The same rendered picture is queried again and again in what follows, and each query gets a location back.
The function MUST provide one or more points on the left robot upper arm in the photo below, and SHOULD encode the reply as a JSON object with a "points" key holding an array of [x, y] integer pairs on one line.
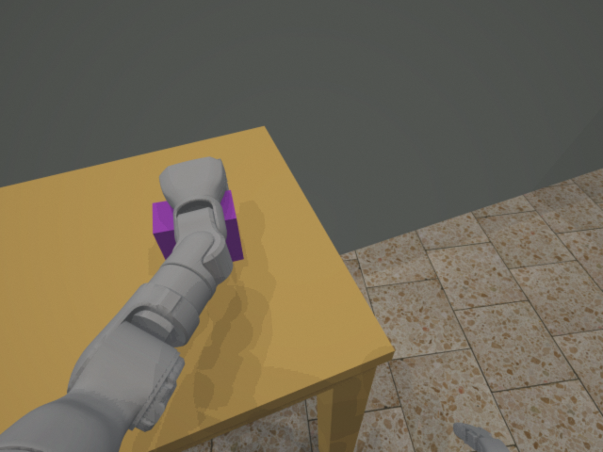
{"points": [[127, 384]]}

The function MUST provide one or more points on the right robot hand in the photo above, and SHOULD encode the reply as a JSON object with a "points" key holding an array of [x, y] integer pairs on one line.
{"points": [[478, 438]]}

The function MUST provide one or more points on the robot left forearm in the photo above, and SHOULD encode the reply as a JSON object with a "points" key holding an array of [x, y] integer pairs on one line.
{"points": [[169, 305]]}

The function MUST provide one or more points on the left robot hand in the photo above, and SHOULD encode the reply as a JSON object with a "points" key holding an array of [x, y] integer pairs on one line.
{"points": [[202, 176]]}

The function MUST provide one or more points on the table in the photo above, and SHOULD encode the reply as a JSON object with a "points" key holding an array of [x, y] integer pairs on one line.
{"points": [[289, 322]]}

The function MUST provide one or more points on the sponge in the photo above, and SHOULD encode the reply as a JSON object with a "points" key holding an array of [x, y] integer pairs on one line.
{"points": [[163, 229]]}

